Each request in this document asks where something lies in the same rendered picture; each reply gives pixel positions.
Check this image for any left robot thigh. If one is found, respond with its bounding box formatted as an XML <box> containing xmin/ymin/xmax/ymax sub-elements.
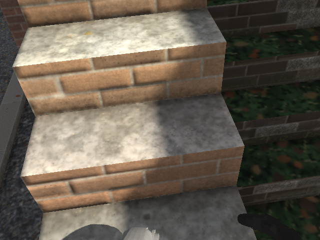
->
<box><xmin>121</xmin><ymin>226</ymin><xmax>160</xmax><ymax>240</ymax></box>

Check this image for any robot right hand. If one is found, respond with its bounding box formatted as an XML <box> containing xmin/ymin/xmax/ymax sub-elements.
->
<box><xmin>237</xmin><ymin>213</ymin><xmax>302</xmax><ymax>240</ymax></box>

